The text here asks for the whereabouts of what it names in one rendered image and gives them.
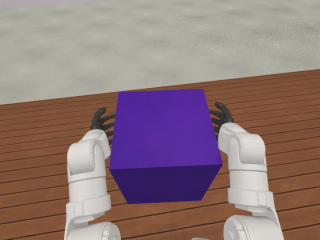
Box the robot left hand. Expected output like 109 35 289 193
90 107 116 145

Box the right robot upper arm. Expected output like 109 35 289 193
223 215 284 240

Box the robot right forearm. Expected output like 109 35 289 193
218 122 284 240

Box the left robot upper arm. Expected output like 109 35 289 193
67 221 121 240

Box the robot right hand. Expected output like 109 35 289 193
209 101 234 141

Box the carton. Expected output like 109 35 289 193
109 89 223 204

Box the robot left forearm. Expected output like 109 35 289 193
64 129 112 240

